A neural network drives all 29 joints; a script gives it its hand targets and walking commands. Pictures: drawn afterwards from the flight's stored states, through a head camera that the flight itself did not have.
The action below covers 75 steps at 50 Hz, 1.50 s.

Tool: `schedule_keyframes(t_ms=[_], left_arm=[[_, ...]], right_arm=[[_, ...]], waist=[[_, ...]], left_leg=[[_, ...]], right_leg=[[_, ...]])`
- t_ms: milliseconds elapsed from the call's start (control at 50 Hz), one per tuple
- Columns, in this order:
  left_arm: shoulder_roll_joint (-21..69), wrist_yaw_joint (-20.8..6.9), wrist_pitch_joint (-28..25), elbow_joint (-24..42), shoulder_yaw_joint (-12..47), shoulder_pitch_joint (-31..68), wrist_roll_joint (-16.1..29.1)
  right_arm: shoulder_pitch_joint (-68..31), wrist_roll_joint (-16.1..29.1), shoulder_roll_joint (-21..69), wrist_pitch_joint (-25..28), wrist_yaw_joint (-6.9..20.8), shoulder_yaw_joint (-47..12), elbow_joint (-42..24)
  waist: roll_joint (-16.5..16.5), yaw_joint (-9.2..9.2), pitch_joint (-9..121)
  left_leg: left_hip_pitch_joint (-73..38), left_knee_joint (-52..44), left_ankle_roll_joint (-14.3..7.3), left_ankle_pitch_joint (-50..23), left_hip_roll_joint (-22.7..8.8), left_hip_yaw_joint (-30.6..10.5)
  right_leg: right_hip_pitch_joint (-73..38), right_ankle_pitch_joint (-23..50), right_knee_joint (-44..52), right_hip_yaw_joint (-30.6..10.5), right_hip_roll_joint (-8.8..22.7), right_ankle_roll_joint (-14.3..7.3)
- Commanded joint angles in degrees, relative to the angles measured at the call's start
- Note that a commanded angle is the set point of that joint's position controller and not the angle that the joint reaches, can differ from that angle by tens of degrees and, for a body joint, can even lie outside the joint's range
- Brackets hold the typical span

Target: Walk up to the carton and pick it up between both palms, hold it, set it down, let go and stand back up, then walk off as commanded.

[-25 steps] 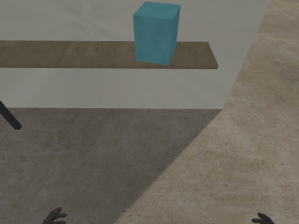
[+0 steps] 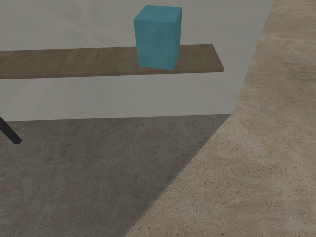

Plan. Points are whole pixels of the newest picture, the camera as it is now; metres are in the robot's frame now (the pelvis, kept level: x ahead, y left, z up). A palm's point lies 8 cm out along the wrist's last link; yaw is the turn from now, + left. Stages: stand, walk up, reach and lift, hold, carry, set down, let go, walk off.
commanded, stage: stand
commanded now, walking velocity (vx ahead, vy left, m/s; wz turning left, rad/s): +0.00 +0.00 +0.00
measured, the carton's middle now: (159, 37) +1.09 +0.04 +0.01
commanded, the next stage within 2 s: none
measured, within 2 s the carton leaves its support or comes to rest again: neither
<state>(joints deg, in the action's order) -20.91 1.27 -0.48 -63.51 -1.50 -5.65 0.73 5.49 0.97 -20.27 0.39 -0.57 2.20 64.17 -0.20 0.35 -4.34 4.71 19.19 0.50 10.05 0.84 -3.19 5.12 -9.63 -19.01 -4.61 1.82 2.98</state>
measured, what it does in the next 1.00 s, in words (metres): stands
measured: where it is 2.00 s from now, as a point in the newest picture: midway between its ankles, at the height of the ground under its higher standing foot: outside the picture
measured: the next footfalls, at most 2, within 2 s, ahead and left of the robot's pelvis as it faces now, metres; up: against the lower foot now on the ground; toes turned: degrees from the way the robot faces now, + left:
none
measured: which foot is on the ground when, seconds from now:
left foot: down 0.00-1.00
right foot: down 0.00-1.00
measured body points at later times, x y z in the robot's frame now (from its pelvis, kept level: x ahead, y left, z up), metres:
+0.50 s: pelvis -0.01 -0.01 +0.00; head +0.00 -0.01 +0.45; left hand +0.08 +0.30 -0.12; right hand +0.07 -0.32 -0.13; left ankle +0.01 +0.13 -0.75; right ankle +0.02 -0.15 -0.75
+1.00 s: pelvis +0.01 -0.01 +0.00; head +0.01 -0.01 +0.45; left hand +0.10 +0.30 -0.12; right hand +0.07 -0.32 -0.13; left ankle +0.01 +0.13 -0.75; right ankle +0.02 -0.15 -0.75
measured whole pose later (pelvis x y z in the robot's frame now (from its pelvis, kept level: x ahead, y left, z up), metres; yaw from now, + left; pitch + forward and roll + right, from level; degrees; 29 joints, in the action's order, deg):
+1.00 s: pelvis +0.01 -0.01 +0.00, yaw -1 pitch -4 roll +0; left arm -20.6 1.3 -0.8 -62.3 -1.3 -6.6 0.7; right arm 6.3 0.7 -20.4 0.9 -0.6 2.2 64.2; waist -0.1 0.6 -4.0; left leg 4.7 18.6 1.3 10.3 -0.6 -1.8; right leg 5.9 -9.6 -18.9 -5.0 0.9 2.3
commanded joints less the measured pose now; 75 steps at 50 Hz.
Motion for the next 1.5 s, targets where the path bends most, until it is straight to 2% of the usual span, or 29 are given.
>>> schedule_keyframes(t_ms=[0, 40, 120, 200, 260, 320, 400, 420, 460, 580, 660, 680, 720, 800, 860, 880, 920, 960, 1020, 1060, 1100, 1120, 1160, 1280, 1320, 1380, 1420, 1440, 1480], left_arm=[[-10.49, 0.58, -1.27, 3.20, -1.94, 2.02, 0.01], [-10.51, 0.37, -1.11, 3.45, -2.01, 2.40, -0.19], [-10.74, 0.37, -1.13, 3.26, -2.15, 1.01, 0.09], [-9.92, 0.59, -1.18, 3.93, -1.76, 1.44, 0.18], [-10.35, 0.56, -1.10, 3.73, -1.95, 1.58, -0.06], [-9.75, 0.30, -0.87, 4.10, -1.77, 0.74, -0.18], [-10.78, 0.48, -1.14, 4.18, -2.24, 0.91, -0.13], [-10.21, 0.42, -1.22, 4.00, -2.08, -0.02, 0.15], [-10.07, 0.38, -1.27, 4.57, -2.02, 1.04, -0.07], [-10.71, 0.39, -1.24, 4.67, -2.28, 1.20, -0.23], [-10.24, 0.39, -1.37, 4.33, -1.95, 0.28, -0.12], [-11.38, 0.65, -1.45, 4.27, -2.25, 0.57, 0.10], [-10.47, 0.52, -1.31, 3.88, -2.03, -0.17, -0.05], [-10.21, 0.59, -1.21, 4.18, -1.93, 0.67, -0.12], [-10.10, 0.52, -1.18, 4.55, -1.87, 0.78, -0.06], [-10.10, 0.47, -1.25, 4.19, -1.91, 0.14, 0.05], [-11.17, 0.70, -1.20, 4.13, -2.23, 0.63, -0.23], [-9.76, 0.67, -1.14, 4.28, -1.81, 0.10, 0.08], [-10.28, 0.65, -1.12, 4.04, -1.81, 0.21, 0.01], [-9.92, 0.61, -1.15, 3.99, -1.82, 0.24, -0.06], [-9.45, 0.84, -1.17, 4.09, -1.70, 0.49, -0.27], [-10.53, 1.00, -1.11, 4.18, -1.85, 0.68, 0.04], [-10.50, 0.81, -1.18, 4.32, -1.99, 1.18, -0.03], [-9.76, 0.96, -1.31, 4.23, -1.77, -0.22, -0.15], [-9.51, 0.77, -1.28, 4.33, -1.44, -0.01, 0.03], [-10.65, 0.85, -1.17, 3.79, -1.85, -0.38, -0.06], [-9.91, 0.70, -1.01, 4.18, -1.67, -1.14, 0.03], [-10.99, 0.83, -1.13, 4.06, -1.88, 0.34, -0.19], [-11.01, 0.81, -1.08, 4.13, -2.01, -0.16, -0.41]], right_arm=[[-2.55, 0.10, -10.50, 1.00, -0.51, 2.03, -3.04], [-3.13, -0.08, -10.81, 1.07, -0.39, 2.16, -3.18], [-1.83, -0.12, -11.35, 1.14, -0.28, 2.36, -2.45], [-1.86, -0.21, -10.76, 1.13, -0.16, 2.14, -2.69], [-1.86, -0.28, -9.75, 1.02, -0.25, 1.77, -2.98], [-1.28, -0.11, -10.43, 0.83, -0.39, 2.29, -2.71], [-1.87, 0.08, -10.76, 1.10, -0.22, 2.01, -2.74], [-1.55, -0.16, -11.56, 1.09, -0.37, 2.19, -2.74], [-1.83, 0.08, -10.47, 1.16, -0.35, 2.08, -2.82], [0.03, -0.22, -10.33, 1.38, -0.35, 2.17, -2.67], [-0.68, -0.26, -11.27, 1.23, -0.23, 2.40, -2.84], [-1.35, -0.34, -10.28, 1.21, -0.43, 1.93, -2.99], [-0.17, -0.23, -11.05, 1.46, -0.47, 2.10, -2.44], [-0.56, -0.32, -9.82, 1.18, -0.52, 1.79, -2.61], [-1.48, -0.48, -10.14, 1.18, -0.67, 1.90, -2.74], [-0.54, -0.28, -9.87, 1.23, -0.55, 1.77, -2.83], [-1.44, -0.43, -11.06, 1.36, -0.47, 2.17, -2.95], [-0.36, -0.22, -11.08, 1.69, -0.70, 2.16, -2.82], [-1.12, -0.32, -11.06, 1.52, -0.72, 2.00, -3.04], [0.32, -0.10, -10.54, 1.64, -0.67, 2.01, -2.71], [-0.61, -0.18, -10.20, 1.41, -0.76, 2.09, -2.95], [0.21, 0.13, -10.84, 1.32, -0.55, 2.04, -2.80], [0.41, -0.04, -10.21, 1.42, -0.63, 1.92, -2.56], [-0.94, -0.25, -10.34, 1.39, -0.64, 2.11, -3.43], [-0.02, -0.03, -11.02, 1.64, -0.78, 2.19, -2.89], [-0.41, -0.35, -10.62, 1.49, -0.64, 2.12, -3.14], [-0.10, -0.41, -11.28, 1.31, -0.74, 2.42, -3.17], [0.71, -0.23, -10.18, 1.30, -0.54, 2.33, -2.98], [1.12, -0.27, -10.48, 1.25, -0.59, 2.43, -2.74]], waist=[[0.91, -0.07, 2.74], [-0.66, -0.27, 2.78], [1.13, -0.08, 3.40], [-0.99, 0.12, 2.75], [2.06, -0.05, 3.48], [-1.01, 0.10, 2.98], [1.78, -0.22, 1.47], [-0.02, -0.18, 3.47], [-0.53, -0.03, 2.39], [1.46, 0.35, 3.64], [0.71, -0.06, 4.75], [2.32, -0.22, 4.10], [-0.23, -0.06, 4.32], [1.26, 0.19, 3.22], [-0.78, -0.02, 4.26], [0.77, 0.38, 4.79], [-0.79, -0.08, 3.90], [0.99, -0.14, 5.18], [-0.53, -0.13, 4.55], [0.73, 0.05, 4.55], [-0.85, -0.03, 3.60], [1.15, 0.43, 4.32], [1.12, 0.41, 3.02], [-1.19, -0.15, 4.56], [2.12, -0.13, 3.82], [-0.66, -0.03, 4.18], [-1.16, -0.20, 3.95], [1.30, 0.57, 2.20], [-0.20, 0.38, 2.16]], left_leg=[[2.60, -4.77, -0.83, 0.52, -6.82, -3.64], [3.95, -5.62, -0.61, 3.63, -6.52, -3.37], [3.18, -4.71, -0.68, 2.73, -6.83, -3.29], [3.00, -5.12, -0.96, 2.15, -6.75, -2.91], [3.10, -4.64, -0.78, 2.73, -6.98, -3.15], [2.60, -4.27, -0.58, 2.93, -6.40, -2.18], [3.24, -4.78, -0.86, 2.28, -7.27, -3.14], [2.63, -4.14, -0.89, 1.95, -6.89, -2.81], [3.18, -4.70, -0.99, 2.42, -7.19, -2.97], [1.31, -3.91, -0.91, -0.90, -7.33, -2.21], [1.26, -3.32, -0.95, -2.50, -7.14, -2.07], [1.60, -3.64, -1.03, -3.32, -7.68, -2.17], [0.62, -3.38, -1.14, -4.09, -7.50, -1.79], [0.60, -3.52, -0.91, -4.54, -7.61, -1.52], [-0.23, -3.06, -0.69, -5.73, -7.45, -1.02], [0.08, -3.27, -0.81, -4.83, -7.89, -1.61], [1.31, -3.82, -0.87, -3.98, -7.51, -0.96], [0.40, -3.67, -1.05, -5.33, -7.76, -1.68], [1.13, -3.82, -1.00, -5.14, -7.45, -1.22], [0.55, -3.87, -0.93, -5.23, -7.83, -1.53], [0.33, -3.91, -0.84, -5.56, -7.87, -1.01], [-0.75, -3.85, -0.72, -5.66, -7.89, -1.21], [1.20, -4.38, -0.78, -3.76, -7.95, -1.48], [0.76, -3.80, -1.00, -4.56, -7.37, -0.63], [0.80, -4.39, -0.72, -3.43, -7.79, -1.57], [1.05, -4.36, -1.00, -3.30, -7.60, -1.26], [1.02, -3.82, -1.13, -3.22, -7.49, -0.70], [1.22, -4.11, -0.90, -4.00, -8.12, -1.45], [1.03, -4.74, -0.82, -1.59, -7.65, -1.17]], right_leg=[[0.48, 2.98, 2.97, -1.59, 4.17, -2.57], [0.23, 0.76, 2.98, -1.85, 4.02, -2.76], [0.45, 1.81, 3.15, -2.04, 4.23, -2.82], [1.27, 1.92, 3.34, -2.70, 4.49, -3.02], [1.58, -0.06, 3.26, -2.58, 4.10, -3.06], [2.24, 0.26, 3.37, -2.38, 3.96, -3.10], [2.71, 1.20, 3.20, -2.83, 4.20, -3.36], [1.54, 2.07, 3.29, -2.83, 4.16, -3.10], [2.19, 2.67, 2.93, -3.06, 4.20, -3.24], [2.05, 3.73, 3.01, -3.29, 4.40, -3.57], [0.66, 6.31, 3.01, -2.43, 4.36, -3.05], [0.62, 6.51, 2.72, -2.87, 4.55, -3.25], [0.87, 7.67, 2.46, -2.87, 4.75, -3.45], [1.61, 7.43, 2.92, -2.63, 4.31, -3.23], [1.08, 7.50, 2.85, -2.49, 4.18, -3.12], [0.51, 7.44, 2.76, -2.69, 4.41, -3.27], [0.05, 7.53, 2.60, -2.95, 4.78, -3.43], [-0.13, 8.07, 2.55, -2.37, 4.54, -3.43], [-0.30, 8.65, 2.55, -2.60, 4.67, -3.35], [-0.37, 7.91, 2.47, -2.79, 4.67, -3.38], [0.65, 8.35, 2.86, -2.91, 4.83, -3.40], [0.85, 8.90, 2.70, -2.84, 4.33, -3.22], [0.81, 6.32, 2.93, -2.62, 4.60, -3.21], [-0.13, 8.42, 2.51, -2.43, 4.73, -3.17], [0.10, 7.39, 2.70, -2.21, 4.37, -3.14], [-0.05, 6.52, 2.63, -2.52, 4.75, -3.26], [0.28, 7.71, 2.79, -2.44, 4.75, -3.21], [1.58, 7.63, 2.17, -2.54, 4.68, -3.26], [2.41, 5.31, 3.34, -2.39, 4.16, -3.12]])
